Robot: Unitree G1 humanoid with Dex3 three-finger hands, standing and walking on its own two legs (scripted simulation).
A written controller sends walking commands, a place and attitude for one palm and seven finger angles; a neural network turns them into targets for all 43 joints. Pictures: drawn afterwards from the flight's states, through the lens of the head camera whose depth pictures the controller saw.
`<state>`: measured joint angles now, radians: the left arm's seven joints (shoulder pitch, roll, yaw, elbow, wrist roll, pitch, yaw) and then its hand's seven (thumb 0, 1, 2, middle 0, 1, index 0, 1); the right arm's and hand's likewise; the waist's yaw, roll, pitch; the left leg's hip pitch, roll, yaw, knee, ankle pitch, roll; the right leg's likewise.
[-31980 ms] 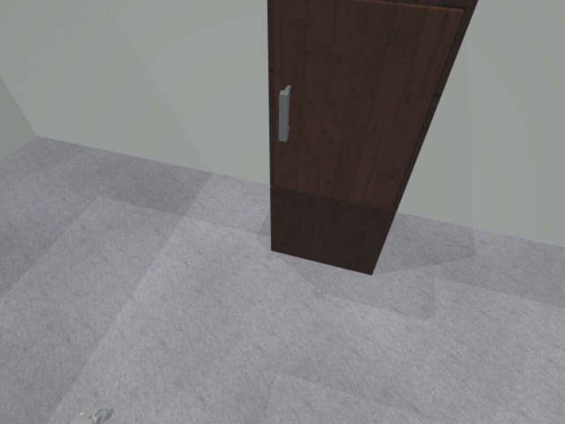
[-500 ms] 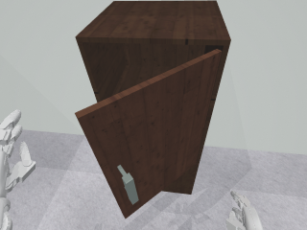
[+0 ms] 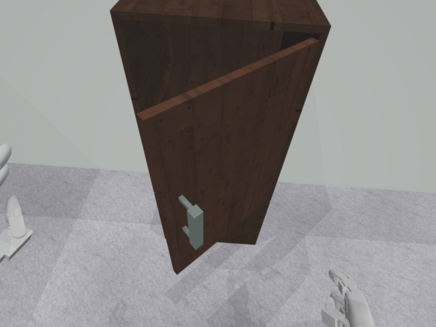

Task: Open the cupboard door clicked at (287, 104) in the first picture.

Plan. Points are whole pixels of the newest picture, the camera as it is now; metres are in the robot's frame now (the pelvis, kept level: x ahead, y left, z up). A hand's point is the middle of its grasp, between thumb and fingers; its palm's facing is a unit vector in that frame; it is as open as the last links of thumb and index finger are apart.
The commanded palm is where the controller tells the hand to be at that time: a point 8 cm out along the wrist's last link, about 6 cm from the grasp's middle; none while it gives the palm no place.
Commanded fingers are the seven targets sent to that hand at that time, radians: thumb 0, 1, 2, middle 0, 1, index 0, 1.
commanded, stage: step back with the hand held close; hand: left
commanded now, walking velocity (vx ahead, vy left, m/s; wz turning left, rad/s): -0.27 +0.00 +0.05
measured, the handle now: (190, 222) +0.33 +0.08 -0.04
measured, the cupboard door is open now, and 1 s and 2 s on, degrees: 45 45 45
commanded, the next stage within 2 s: stop stepping back and stand still in 0.44 s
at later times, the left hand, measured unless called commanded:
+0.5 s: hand out of the picture +0.08 +0.31 +0.18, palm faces +0.52 -0.73 -0.44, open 7.4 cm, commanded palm +0.01 +0.32 +0.18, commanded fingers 0.00 0.90 0.90 -0.20 -0.30 -0.20 -0.30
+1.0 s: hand out of the picture -0.02 +0.27 +0.17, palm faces +0.43 -0.82 -0.39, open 7.4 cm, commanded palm -0.10 +0.30 +0.18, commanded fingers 0.00 0.90 0.90 -0.20 -0.30 -0.20 -0.30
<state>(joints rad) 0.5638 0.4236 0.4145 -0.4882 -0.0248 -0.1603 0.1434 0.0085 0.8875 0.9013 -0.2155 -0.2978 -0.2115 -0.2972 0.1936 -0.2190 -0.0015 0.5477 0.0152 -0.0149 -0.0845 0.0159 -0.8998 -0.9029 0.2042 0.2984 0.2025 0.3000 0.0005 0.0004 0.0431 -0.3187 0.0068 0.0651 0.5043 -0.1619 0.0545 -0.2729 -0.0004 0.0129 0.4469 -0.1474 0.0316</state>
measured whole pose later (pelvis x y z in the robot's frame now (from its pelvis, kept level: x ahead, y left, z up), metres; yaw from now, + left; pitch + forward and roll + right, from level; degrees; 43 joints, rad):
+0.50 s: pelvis -0.11 +0.01 +0.00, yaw +4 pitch +0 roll -6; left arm 0.48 0.46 0.47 -0.54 -0.02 -0.20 0.16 0.01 0.89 0.90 -0.22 -0.30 -0.21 -0.30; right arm 0.17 -0.16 0.00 0.62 -0.01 -0.12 -0.05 0.02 -0.90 -0.90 0.21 0.30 0.20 0.30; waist 0.00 0.02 0.04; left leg -0.46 0.05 0.03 0.44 0.00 0.08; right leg -0.34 0.12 0.02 1.05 -0.46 0.01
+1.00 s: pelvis -0.25 +0.00 -0.01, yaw -2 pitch -4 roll -1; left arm 0.44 0.44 0.44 -0.40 -0.05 -0.13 0.16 0.01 0.89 0.90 -0.21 -0.30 -0.21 -0.30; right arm 0.26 -0.19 0.02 0.67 -0.01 -0.14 -0.07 0.02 -0.90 -0.90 0.20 0.30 0.20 0.30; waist -0.06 -0.03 -0.01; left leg -0.36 -0.01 0.07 0.45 -0.09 0.05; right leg -0.29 0.04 -0.04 0.87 -0.50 -0.02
